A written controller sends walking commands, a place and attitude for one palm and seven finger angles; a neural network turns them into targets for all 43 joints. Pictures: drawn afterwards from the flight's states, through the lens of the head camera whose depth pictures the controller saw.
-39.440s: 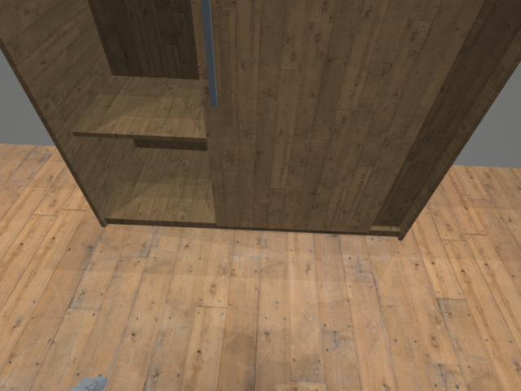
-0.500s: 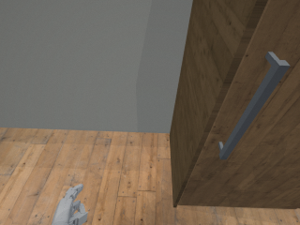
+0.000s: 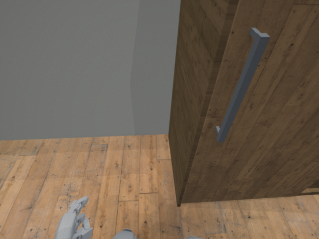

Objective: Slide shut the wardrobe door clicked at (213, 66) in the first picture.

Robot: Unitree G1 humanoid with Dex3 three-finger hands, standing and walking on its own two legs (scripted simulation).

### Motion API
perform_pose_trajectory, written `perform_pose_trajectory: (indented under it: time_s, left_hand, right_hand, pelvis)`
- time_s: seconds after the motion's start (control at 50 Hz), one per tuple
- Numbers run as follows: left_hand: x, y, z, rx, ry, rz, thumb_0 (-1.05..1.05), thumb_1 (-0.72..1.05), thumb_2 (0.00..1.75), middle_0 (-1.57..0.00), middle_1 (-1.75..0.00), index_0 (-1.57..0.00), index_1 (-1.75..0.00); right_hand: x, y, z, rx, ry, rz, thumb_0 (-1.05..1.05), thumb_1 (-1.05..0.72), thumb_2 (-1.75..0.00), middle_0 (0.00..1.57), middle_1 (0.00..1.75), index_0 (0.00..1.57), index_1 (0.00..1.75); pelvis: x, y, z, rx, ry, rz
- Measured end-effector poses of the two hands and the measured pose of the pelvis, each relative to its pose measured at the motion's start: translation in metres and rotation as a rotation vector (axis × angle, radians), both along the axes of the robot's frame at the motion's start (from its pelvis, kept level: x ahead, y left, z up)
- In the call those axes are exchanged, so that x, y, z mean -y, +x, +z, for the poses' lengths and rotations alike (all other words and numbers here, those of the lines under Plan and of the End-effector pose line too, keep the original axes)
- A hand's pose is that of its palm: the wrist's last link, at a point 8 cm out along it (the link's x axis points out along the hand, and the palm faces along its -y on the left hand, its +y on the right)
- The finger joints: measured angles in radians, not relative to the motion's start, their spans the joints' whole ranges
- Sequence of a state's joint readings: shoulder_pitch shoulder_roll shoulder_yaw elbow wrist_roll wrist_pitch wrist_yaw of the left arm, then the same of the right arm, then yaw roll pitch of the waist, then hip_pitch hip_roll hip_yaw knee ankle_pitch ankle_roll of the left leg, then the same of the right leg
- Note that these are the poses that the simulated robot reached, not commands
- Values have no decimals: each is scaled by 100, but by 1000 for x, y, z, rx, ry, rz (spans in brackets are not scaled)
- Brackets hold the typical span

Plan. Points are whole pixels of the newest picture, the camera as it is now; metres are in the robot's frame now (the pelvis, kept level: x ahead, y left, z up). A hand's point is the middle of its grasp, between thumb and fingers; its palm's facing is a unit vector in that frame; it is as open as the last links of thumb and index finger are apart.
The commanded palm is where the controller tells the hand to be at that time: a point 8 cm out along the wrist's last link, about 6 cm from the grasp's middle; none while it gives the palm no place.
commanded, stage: step back with the hand held close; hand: right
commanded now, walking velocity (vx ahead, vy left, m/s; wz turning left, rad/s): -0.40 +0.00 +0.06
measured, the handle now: (234, 95) +0.44 -0.17 +0.15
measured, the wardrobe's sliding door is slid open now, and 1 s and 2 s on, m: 0.00 0.00 0.00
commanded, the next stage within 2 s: stop stepping back and stand still in 0.26 s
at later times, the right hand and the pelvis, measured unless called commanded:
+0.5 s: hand out of the picture +0.03 -0.26 +0.21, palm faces +0.66 +0.66 -0.35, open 7.4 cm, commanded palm -0.01 -0.30 +0.21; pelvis -0.13 +0.01 -0.04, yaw -5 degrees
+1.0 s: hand out of the picture -0.09 -0.26 +0.21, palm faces +0.49 +0.79 -0.37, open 7.4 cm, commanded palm -0.14 -0.28 +0.21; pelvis -0.30 +0.01 +0.04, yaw +3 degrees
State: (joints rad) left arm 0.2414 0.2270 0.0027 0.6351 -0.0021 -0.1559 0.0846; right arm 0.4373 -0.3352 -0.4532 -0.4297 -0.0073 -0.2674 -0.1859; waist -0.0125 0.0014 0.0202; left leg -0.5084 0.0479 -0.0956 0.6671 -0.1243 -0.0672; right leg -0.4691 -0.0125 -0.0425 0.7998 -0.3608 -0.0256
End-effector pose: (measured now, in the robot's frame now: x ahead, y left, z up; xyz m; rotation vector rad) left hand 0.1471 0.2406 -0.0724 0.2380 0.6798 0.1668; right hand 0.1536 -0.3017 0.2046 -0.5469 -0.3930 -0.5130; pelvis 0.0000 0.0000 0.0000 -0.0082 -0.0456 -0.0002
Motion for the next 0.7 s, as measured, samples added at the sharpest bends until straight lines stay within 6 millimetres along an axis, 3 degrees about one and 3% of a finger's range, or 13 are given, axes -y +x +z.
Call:
perform_pose_trajectory:
  time_s: [0.16,0.3,0.42,0.52,0.6,0.7]
  left_hand:
    - [0,-5,-4,41,-5,-46,1,90,90,-21,-30,-20,-30]
    - [-3,-21,-21,39,-11,-98,1,90,90,-20,-30,-20,-30]
    - [-4,-43,-45,-4,-12,-172,1,90,90,-20,-30,-20,-30]
    - [3,-91,-34,18,-18,-119,2,90,90,-20,-30,-20,-30]
    - [5,-145,-17,53,-92,-46,2,90,90,-20,-30,-20,-30]
    - [-3,-211,2,-6,-114,-6,1,90,90,-21,-30,-20,-30]
  right_hand:
    - [-8,-34,-1,23,-49,-5,1,-89,-90,21,30,21,31]
    - [-14,-84,3,69,-83,-59,1,-89,-90,21,30,21,31]
    - [-23,-146,9,142,-109,-101,1,-89,-90,21,30,21,31]
    - [-4,-176,14,146,-67,-69,1,-89,-90,21,30,21,31]
    - [7,-186,21,118,-13,-58,1,-89,-90,21,30,21,31]
    - [-16,-217,21,3,85,-13,1,-89,-90,20,30,21,30]
  pelvis:
    - [-10,-27,-12,9,-12,-76]
    - [-21,-58,-25,25,-16,-124]
    - [-28,-93,-41,62,-57,-176]
    - [-10,-138,-34,71,-45,-71]
    - [-12,-170,-18,90,4,-63]
    - [-21,-204,14,26,28,-48]
